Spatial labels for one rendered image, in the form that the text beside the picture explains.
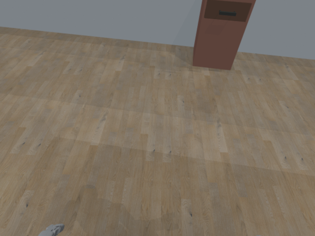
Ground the drawer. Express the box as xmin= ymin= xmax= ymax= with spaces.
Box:
xmin=204 ymin=0 xmax=252 ymax=22

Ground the left robot hand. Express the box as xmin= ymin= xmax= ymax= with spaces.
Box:
xmin=38 ymin=224 xmax=64 ymax=236

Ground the handle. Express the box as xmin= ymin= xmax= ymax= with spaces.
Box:
xmin=219 ymin=10 xmax=236 ymax=16

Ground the cabinet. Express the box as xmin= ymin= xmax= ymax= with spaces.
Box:
xmin=192 ymin=0 xmax=256 ymax=70

